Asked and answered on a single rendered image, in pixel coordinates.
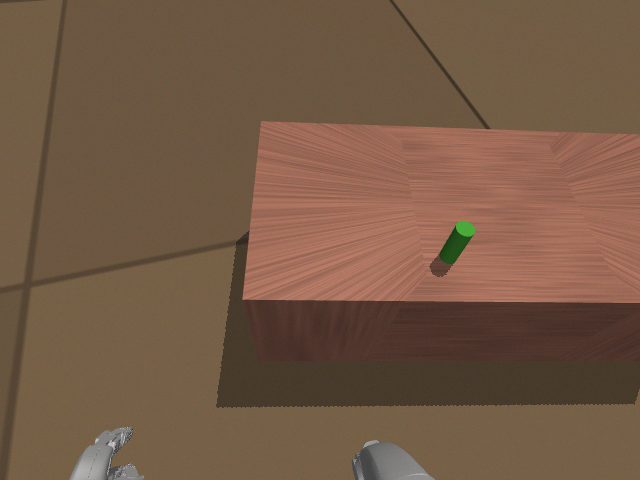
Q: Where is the can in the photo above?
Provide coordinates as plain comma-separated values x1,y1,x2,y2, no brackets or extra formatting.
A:
439,221,475,264

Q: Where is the left robot hand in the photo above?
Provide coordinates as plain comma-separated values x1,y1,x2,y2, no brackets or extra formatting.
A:
69,427,144,480

